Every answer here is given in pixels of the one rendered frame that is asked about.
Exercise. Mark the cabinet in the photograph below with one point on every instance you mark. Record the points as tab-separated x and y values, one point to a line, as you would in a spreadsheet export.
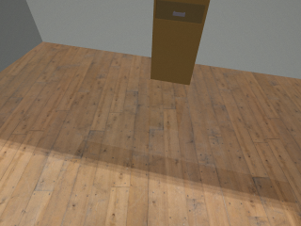
174	46

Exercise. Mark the handle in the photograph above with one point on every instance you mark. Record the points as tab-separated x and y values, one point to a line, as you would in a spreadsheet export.
181	14

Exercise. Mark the drawer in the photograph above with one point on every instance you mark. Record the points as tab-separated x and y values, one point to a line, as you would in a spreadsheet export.
193	12

